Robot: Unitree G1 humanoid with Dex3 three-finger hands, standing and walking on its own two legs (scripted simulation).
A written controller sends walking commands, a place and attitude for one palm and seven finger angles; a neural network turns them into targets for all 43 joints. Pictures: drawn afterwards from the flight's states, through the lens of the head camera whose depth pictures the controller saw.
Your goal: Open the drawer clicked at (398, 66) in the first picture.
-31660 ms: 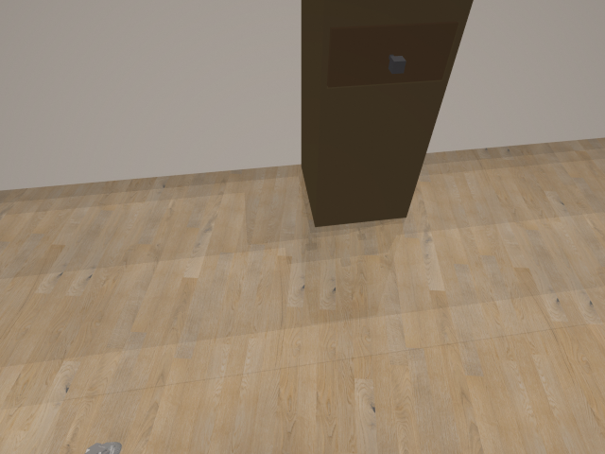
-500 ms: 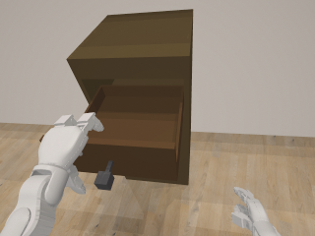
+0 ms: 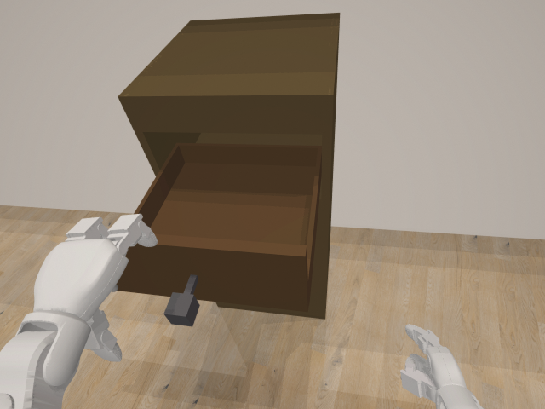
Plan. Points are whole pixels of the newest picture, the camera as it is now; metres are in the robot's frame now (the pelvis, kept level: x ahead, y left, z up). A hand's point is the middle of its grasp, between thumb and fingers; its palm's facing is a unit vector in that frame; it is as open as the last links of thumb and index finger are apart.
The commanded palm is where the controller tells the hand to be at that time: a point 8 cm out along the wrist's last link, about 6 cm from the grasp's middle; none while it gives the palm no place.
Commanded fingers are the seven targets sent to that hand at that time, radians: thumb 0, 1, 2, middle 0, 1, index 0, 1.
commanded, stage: draw the hand back to the body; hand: left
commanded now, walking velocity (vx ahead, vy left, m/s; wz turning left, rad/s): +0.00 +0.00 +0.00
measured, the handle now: (186, 298) +0.27 +0.20 -0.01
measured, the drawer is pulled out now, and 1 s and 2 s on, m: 0.29 0.29 0.29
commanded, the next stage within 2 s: step back with the hand held close in 1.04 s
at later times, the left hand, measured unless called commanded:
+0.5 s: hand (119, 268) +0.22 +0.22 +0.16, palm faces +0.34 -0.85 -0.39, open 11.6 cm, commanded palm +0.17 +0.26 +0.18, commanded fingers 0.00 0.34 0.66 -0.24 -0.66 -0.24 -0.66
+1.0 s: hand (103, 285) +0.20 +0.23 +0.15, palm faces +0.40 -0.82 -0.41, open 7.7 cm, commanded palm +0.15 +0.27 +0.18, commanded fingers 0.00 0.90 0.90 -0.20 -0.30 -0.20 -0.30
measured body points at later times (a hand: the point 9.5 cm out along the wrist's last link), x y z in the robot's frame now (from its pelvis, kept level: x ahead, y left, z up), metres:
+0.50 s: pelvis +0.02 +0.00 +0.00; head +0.02 -0.03 +0.45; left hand +0.20 +0.26 +0.18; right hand +0.21 -0.23 -0.09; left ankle +0.01 +0.13 -0.74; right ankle -0.03 -0.11 -0.74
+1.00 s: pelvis +0.02 -0.01 +0.00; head +0.01 -0.04 +0.45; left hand +0.17 +0.27 +0.18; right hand +0.23 -0.22 -0.08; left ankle +0.01 +0.13 -0.74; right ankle -0.03 -0.11 -0.74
